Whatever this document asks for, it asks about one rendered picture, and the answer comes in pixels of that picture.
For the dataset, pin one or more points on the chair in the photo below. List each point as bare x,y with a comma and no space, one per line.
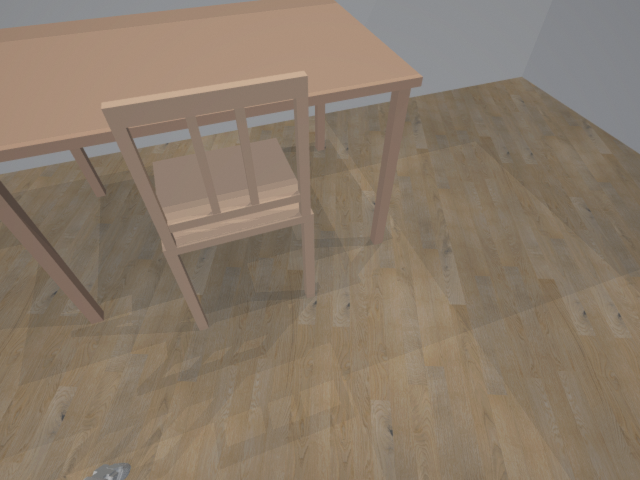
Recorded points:
218,196

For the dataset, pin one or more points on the table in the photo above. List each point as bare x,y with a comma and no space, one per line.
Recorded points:
54,77

